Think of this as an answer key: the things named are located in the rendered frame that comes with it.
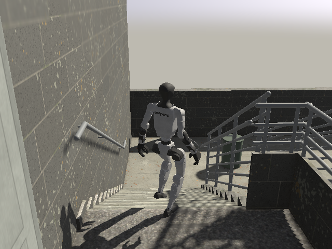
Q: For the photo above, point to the stairs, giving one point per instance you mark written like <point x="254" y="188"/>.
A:
<point x="161" y="206"/>

